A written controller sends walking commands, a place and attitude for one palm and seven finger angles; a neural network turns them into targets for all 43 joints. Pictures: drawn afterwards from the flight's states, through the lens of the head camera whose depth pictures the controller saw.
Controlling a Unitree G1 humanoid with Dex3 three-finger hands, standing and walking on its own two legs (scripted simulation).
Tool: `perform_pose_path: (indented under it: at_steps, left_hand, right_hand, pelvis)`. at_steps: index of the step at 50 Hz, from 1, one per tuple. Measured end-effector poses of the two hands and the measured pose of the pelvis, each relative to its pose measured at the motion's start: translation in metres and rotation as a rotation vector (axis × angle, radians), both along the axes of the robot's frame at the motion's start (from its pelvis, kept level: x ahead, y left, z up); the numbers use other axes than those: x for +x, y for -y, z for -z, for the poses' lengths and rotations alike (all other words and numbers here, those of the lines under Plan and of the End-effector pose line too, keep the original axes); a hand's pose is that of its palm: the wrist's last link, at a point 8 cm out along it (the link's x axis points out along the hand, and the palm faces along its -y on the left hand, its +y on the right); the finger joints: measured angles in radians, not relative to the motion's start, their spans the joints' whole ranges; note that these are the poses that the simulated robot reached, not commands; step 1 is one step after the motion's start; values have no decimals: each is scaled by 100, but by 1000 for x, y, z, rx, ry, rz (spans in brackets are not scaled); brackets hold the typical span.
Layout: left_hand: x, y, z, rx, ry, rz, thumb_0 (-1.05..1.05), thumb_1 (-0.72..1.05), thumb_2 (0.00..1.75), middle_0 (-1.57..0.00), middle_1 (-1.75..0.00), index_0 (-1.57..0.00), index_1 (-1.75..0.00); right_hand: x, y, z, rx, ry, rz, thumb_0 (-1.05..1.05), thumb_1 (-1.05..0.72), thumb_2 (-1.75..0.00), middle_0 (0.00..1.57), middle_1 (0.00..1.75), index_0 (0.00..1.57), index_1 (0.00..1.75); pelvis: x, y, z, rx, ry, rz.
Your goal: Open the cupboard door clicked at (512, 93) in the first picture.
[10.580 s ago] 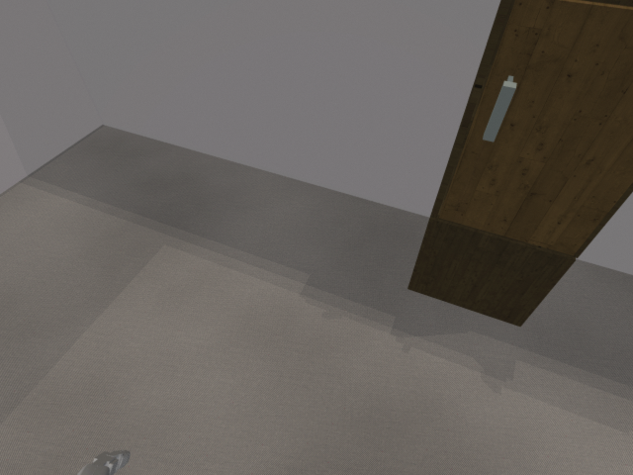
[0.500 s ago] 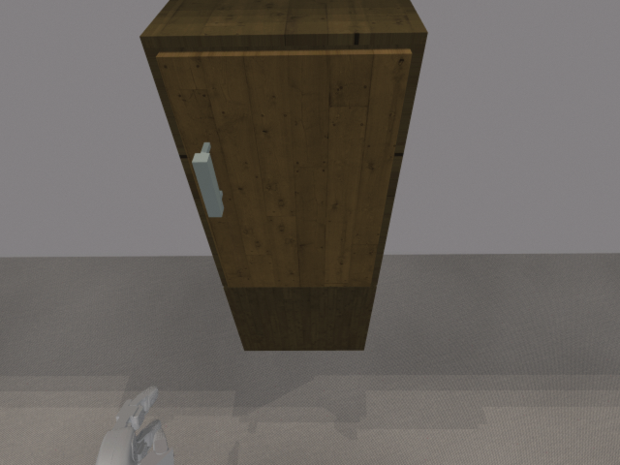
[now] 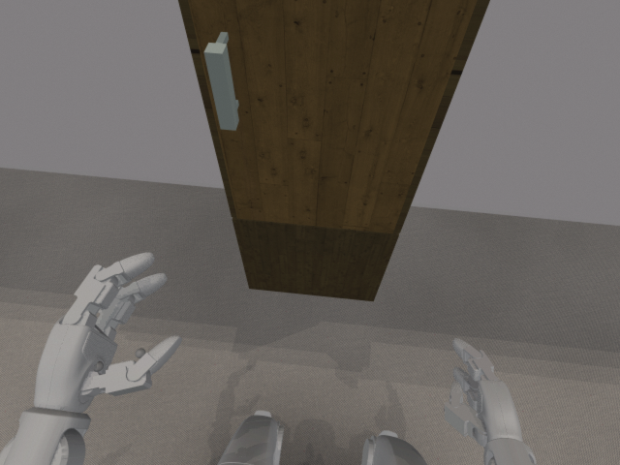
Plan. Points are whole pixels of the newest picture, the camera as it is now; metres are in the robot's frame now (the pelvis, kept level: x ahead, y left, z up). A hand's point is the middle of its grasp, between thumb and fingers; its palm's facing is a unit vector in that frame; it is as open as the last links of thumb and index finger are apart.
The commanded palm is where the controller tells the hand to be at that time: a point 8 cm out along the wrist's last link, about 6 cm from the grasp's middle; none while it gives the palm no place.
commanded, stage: raise the hand with hooked fingers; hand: left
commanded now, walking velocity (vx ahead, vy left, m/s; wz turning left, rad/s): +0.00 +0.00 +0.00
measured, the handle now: (226, 82) +0.61 +0.21 +0.13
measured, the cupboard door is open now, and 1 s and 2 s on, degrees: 0 0 0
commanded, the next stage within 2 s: move the hooked fingers beside the handle in 1.46 s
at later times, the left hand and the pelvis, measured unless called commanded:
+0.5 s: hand (110, 297) +0.26 +0.25 +0.09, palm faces +0.00 -1.00 -0.06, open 12.9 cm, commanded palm +0.24 +0.31 +0.11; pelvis +0.00 +0.03 +0.04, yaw -1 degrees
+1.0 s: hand (69, 216) +0.32 +0.30 +0.15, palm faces +0.06 -1.00 -0.05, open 14.0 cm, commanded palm +0.29 +0.34 +0.14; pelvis +0.02 +0.03 +0.06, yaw -1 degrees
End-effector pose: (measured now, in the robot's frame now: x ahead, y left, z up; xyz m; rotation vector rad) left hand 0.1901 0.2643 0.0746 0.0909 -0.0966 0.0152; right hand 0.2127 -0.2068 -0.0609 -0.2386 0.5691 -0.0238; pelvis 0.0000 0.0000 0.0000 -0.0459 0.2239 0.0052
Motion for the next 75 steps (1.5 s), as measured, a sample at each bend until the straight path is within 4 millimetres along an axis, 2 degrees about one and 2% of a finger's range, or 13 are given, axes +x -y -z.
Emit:
perform_pose_path:
  at_steps: [3, 5, 10, 14, 18, 22, 31, 37, 40, 48, 53, 63, 75]
  left_hand:
    - [24, 2, 2, -17, -97, 89, 1, 28, 63, -25, -70, -24, -69]
    - [31, -1, 3, -40, -179, 96, 1, 23, 61, -25, -73, -24, -72]
    - [25, -21, -10, -49, -203, -33, 1, 12, 56, -26, -80, -26, -80]
    - [20, -37, -20, -11, -121, -106, 1, 2, 52, -27, -86, -26, -86]
    - [26, -38, -18, -3, -103, -51, 0, -7, 48, -27, -92, -26, -92]
    - [39, -37, -14, -22, -134, 20, 0, -16, 44, -28, -98, -27, -98]
    - [59, -64, -48, -27, -63, -63, 0, -37, 35, -30, -112, -29, -111]
    - [70, -72, -48, -37, -130, -43, -1, -46, 32, -30, -117, -29, -117]
    - [77, -75, -51, -42, -134, -38, -1, -48, 31, -30, -119, -30, -118]
    - [99, -87, -76, -38, -59, -49, -1, -50, 30, -30, -120, -30, -119]
    - [110, -86, -77, -56, -106, -23, -1, -50, 30, -30, -120, -30, -120]
    - [103, -73, -63, -66, -104, -42, -1, -50, 30, -30, -120, -30, -120]
    - [99, -72, -67, -70, -108, -31, -1, -50, 30, -30, -120, -30, -120]
  right_hand:
    - [-29, -7, 9, 47, -73, 56, 2, -90, -90, 20, 30, 21, 30]
    - [-48, -7, 9, 64, -112, 103, 2, -90, -90, 20, 30, 21, 30]
    - [-85, 6, -1, 37, -171, 187, 2, -90, -90, 20, 30, 21, 30]
    - [-97, 21, -6, -29, -191, 181, 2, -90, -90, 20, 30, 21, 30]
    - [-94, 32, -13, -81, -177, 173, 2, -90, -90, 20, 30, 21, 30]
    - [-81, 33, -26, -100, -129, 181, 2, -90, -90, 20, 30, 21, 29]
    - [-47, 10, -48, -57, -37, 124, 2, -90, -90, 20, 30, 21, 29]
    - [-35, -3, -45, -31, -52, 87, 2, -90, -90, 20, 30, 21, 30]
    - [-36, -4, -44, -33, -70, 86, 2, -90, -90, 20, 30, 21, 30]
    - [-49, 6, -43, -50, -124, 112, 2, -90, -90, 20, 30, 21, 30]
    - [-59, 16, -43, -54, -145, 147, 2, -90, -90, 20, 30, 21, 30]
    - [-72, 30, -47, -77, -170, 167, 2, -90, -90, 20, 30, 21, 30]
    - [-64, 24, -45, -51, -144, 157, 2, -90, -90, 20, 30, 21, 30]
  pelvis:
    - [-3, -4, -6, 2, 4, 10]
    - [-3, -7, -12, 8, 8, 20]
    - [2, -14, -26, 21, 20, 39]
    - [1, -18, -28, 18, 26, 30]
    - [-1, -22, -28, 14, 31, 24]
    - [1, -24, -31, 11, 45, 25]
    - [12, -27, -44, 6, 72, 23]
    - [16, -29, -48, 6, 77, 18]
    - [17, -29, -50, 8, 80, 20]
    - [20, -27, -55, 11, 91, 23]
    - [20, -26, -58, 15, 93, 30]
    - [17, -21, -59, 22, 98, 41]
    - [14, -17, -60, 22, 108, 35]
